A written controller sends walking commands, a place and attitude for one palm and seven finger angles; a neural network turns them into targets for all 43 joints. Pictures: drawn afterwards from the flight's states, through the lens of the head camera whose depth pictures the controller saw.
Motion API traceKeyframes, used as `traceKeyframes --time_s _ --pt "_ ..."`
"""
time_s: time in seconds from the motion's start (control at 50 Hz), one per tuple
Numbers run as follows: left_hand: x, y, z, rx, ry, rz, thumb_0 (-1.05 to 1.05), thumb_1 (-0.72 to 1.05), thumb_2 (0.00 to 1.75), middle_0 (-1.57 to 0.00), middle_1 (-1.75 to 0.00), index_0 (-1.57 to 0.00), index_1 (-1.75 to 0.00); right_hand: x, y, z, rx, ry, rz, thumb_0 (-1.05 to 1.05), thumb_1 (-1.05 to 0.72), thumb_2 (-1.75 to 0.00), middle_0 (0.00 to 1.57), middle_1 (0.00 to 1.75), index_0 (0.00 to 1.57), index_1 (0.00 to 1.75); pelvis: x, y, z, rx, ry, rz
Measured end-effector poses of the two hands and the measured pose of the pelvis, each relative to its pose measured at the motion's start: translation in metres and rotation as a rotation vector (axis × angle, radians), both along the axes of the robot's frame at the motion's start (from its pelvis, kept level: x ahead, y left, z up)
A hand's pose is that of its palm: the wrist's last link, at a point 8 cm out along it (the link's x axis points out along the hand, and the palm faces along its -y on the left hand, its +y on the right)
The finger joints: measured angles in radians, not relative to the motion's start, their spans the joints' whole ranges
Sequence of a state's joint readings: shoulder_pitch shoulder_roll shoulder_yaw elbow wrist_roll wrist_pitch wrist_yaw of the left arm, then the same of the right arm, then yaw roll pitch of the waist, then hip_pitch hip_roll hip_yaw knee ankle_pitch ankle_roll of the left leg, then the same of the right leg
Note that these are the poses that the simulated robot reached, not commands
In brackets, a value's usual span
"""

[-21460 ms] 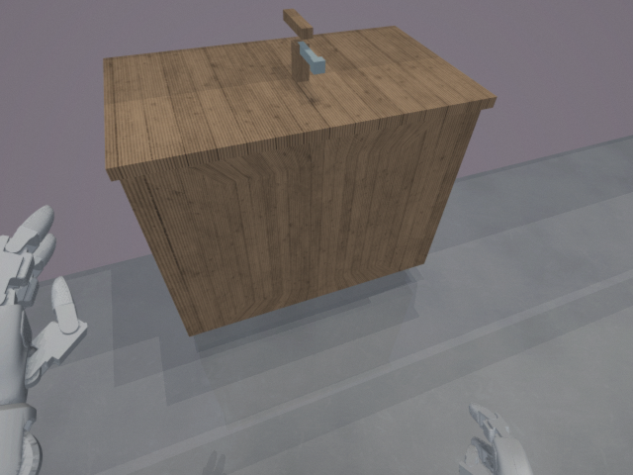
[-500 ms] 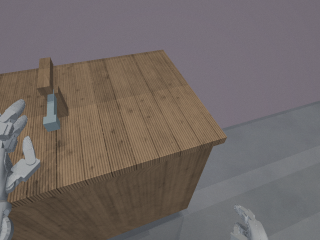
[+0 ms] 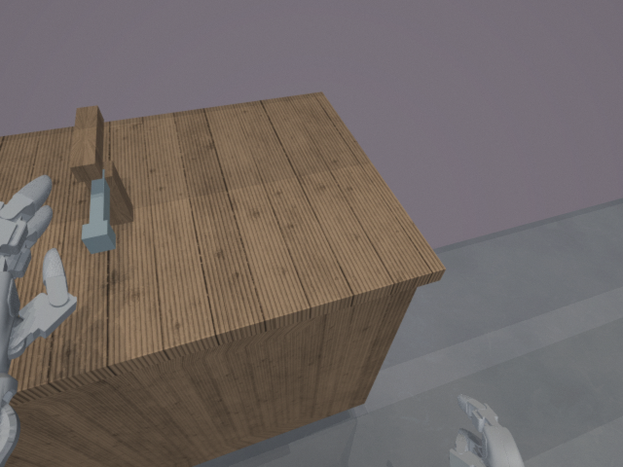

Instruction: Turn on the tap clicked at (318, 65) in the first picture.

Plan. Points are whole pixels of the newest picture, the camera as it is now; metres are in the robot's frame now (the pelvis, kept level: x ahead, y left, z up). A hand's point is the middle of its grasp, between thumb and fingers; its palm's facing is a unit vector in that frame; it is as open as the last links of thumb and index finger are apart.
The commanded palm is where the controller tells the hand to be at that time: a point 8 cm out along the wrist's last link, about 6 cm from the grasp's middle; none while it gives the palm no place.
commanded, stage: come to a stop and stand still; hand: left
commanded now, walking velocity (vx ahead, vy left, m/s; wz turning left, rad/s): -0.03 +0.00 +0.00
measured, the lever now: (99, 237) +0.34 +0.29 +0.12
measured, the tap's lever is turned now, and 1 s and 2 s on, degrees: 0 0 0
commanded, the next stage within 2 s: look again from close up in 1.18 s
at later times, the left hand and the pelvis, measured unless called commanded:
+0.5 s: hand (10, 329) +0.19 +0.28 +0.18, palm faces +0.43 -0.85 -0.31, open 7.4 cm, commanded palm +0.13 +0.30 +0.18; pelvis -0.04 +0.03 +0.00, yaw -2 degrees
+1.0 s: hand (3, 300) +0.22 +0.31 +0.17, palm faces +0.35 -0.86 -0.36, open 7.4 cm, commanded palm +0.15 +0.34 +0.18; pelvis -0.01 +0.07 +0.01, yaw -1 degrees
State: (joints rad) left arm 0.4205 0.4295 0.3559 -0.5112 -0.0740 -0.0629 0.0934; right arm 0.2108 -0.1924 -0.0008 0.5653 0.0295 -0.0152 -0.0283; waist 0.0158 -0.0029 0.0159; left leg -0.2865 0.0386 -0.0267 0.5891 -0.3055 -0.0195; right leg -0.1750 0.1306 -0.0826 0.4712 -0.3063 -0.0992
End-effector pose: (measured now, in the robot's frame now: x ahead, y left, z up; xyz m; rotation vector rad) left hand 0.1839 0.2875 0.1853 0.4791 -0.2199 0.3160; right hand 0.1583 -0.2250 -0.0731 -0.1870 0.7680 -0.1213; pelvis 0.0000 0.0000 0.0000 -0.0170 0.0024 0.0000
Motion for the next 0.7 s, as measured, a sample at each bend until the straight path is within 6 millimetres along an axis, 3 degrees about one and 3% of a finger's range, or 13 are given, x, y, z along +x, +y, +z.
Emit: traceKeyframes --time_s 0.06,0.1,0.2,0.26,0.38,0.46,0.58,0.7 --pt "0.016 0.028 0.021 0.091 -0.100 0.034 0.01 0.88 0.89 -0.21 -0.30 -0.22 -0.30 -0.007 -0.001 0.002 -0.006 -0.011 0.031 0.01 -0.90 -0.90 0.20 0.30 0.20 0.30 -0.010 -0.004 0.001 0.018 0.004 -0.033" --pt "0.023 0.031 0.022 0.071 -0.108 0.055 0.01 0.89 0.90 -0.21 -0.30 -0.21 -0.30 -0.012 -0.005 0.003 0.013 -0.048 0.030 0.01 -0.90 -0.90 0.20 0.30 0.20 0.30 -0.018 -0.002 0.000 0.023 -0.009 -0.047" --pt "0.009 -0.018 0.005 0.078 -0.044 -0.093 0.01 0.90 0.90 -0.20 -0.30 -0.20 -0.30 -0.030 -0.017 -0.006 0.053 -0.108 -0.033 0.01 -0.90 -0.90 0.20 0.30 0.20 0.30 -0.022 0.002 -0.010 0.019 -0.028 -0.051" --pt "-0.007 -0.030 -0.002 0.044 -0.026 -0.159 0.01 0.89 0.90 -0.21 -0.30 -0.21 -0.30 -0.046 -0.018 -0.008 0.027 -0.063 -0.070 0.01 -0.90 -0.90 0.20 0.30 0.20 0.30 -0.024 0.003 -0.006 0.013 -0.035 -0.047" --pt "-0.028 0.006 0.007 0.024 -0.098 -0.025 0.01 0.88 0.89 -0.22 -0.30 -0.22 -0.30 -0.069 -0.009 -0.003 -0.031 -0.002 -0.056 0.01 -0.90 -0.90 0.20 0.30 0.20 0.30 -0.032 0.010 0.003 0.022 -0.030 -0.047" --pt "-0.035 0.026 0.005 -0.038 -0.152 0.030 0.01 0.89 0.89 -0.21 -0.30 -0.21 -0.30 -0.069 0.004 -0.001 -0.047 -0.010 -0.037 0.01 -0.90 -0.90 0.20 0.30 0.20 0.30 -0.038 0.022 0.003 0.007 -0.047 -0.036" --pt "-0.039 0.031 -0.006 -0.067 -0.105 0.003 0.01 0.89 0.90 -0.21 -0.30 -0.21 -0.30 -0.054 0.031 0.016 -0.033 -0.090 0.001 0.01 -0.90 -0.90 0.20 0.30 0.20 0.30 -0.042 0.037 0.006 0.005 -0.045 -0.035" --pt "-0.037 0.045 -0.003 -0.038 -0.103 -0.009 0.01 0.89 0.90 -0.21 -0.30 -0.21 -0.30 -0.036 0.056 0.024 -0.021 -0.130 0.046 0.01 -0.90 -0.90 0.20 0.30 0.20 0.30 -0.038 0.049 0.008 -0.007 -0.036 -0.028"
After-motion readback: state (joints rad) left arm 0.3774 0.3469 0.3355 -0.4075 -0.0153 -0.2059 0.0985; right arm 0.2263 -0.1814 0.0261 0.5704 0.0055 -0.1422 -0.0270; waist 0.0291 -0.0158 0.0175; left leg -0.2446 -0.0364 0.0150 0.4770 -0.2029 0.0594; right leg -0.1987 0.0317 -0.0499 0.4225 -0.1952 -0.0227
